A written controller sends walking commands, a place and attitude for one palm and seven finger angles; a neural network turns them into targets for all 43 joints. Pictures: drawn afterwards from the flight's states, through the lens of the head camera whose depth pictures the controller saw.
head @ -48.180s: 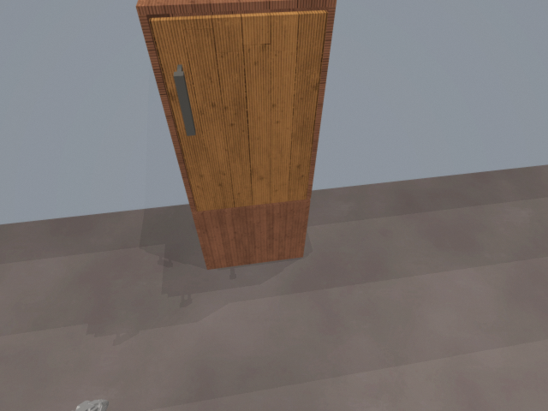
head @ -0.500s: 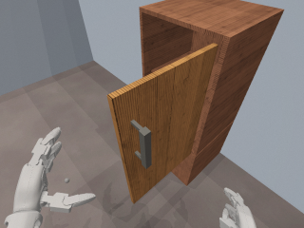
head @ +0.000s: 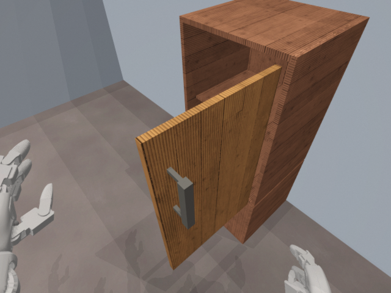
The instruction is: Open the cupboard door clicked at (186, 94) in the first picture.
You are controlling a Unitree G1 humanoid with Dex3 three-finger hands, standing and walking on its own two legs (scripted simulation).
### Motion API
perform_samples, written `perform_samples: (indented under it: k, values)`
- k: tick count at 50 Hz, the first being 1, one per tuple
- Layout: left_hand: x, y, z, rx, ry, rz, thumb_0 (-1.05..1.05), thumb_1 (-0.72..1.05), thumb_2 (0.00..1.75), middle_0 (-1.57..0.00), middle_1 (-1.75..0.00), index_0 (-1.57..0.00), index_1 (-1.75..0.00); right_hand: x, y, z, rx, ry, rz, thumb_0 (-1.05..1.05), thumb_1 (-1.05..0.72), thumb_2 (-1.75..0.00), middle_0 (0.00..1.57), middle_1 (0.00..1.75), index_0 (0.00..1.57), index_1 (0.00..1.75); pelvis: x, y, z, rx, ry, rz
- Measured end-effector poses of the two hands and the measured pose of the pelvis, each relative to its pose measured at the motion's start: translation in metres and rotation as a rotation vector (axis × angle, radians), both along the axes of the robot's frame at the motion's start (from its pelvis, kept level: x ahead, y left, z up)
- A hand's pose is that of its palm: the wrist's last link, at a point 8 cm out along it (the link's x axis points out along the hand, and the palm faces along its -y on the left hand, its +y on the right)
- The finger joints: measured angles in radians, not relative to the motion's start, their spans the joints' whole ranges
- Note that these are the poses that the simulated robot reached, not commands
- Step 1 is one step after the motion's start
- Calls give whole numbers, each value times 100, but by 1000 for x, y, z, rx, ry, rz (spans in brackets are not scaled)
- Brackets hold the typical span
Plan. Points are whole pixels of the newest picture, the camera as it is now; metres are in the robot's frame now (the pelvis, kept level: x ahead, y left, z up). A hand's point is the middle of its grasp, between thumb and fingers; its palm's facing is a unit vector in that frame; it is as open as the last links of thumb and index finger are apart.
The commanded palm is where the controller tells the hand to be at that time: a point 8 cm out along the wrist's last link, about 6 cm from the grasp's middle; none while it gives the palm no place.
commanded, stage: draw the hand back to the body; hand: left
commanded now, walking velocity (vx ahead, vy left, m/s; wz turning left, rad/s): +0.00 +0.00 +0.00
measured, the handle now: (180, 199) +0.29 +0.07 +0.05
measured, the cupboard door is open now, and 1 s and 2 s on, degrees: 89 89 89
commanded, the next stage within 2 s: step back with the hand held close in 0.34 s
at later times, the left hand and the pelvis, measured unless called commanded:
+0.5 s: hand (51, 212) +0.18 +0.25 +0.15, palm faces +0.45 -0.80 -0.39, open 7.4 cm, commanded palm +0.13 +0.29 +0.17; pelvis -0.01 -0.01 +0.00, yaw +0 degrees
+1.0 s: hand (15, 242) +0.13 +0.28 +0.15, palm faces +0.37 -0.78 -0.51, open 7.4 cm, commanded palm +0.07 +0.31 +0.17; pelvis -0.07 +0.02 -0.01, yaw -1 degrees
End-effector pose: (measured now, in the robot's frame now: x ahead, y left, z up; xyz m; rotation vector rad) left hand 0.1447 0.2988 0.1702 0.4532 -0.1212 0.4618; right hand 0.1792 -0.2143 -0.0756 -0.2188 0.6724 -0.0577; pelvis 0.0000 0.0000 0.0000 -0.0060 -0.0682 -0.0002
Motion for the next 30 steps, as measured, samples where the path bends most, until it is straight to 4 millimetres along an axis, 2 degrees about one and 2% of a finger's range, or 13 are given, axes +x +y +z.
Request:
perform_samples:
  k: [10, 24, 30]
  values:
    - [3, -9, -7, -35, 15, -6, 1, 86, 88, -20, -30, -21, -30, -2, -12, -1, -9, 15, -17, 1, -90, -90, 20, 30, 20, 30, 0, -6, 1, 1, -2, -1]
    - [-5, -14, -1, -16, 3, -6, 1, 89, 90, -21, -30, -21, -30, -11, -17, -4, 6, 20, -26, 1, -90, -90, 20, 30, 20, 30, -6, -12, 1, 1, -13, 0]
    - [-4, -8, 9, 65, -7, -27, 1, 89, 90, -21, -30, -21, -30, -17, -21, -3, 2, 41, -54, 1, -90, -90, 20, 30, 20, 30, -13, -11, 1, -12, 31, -4]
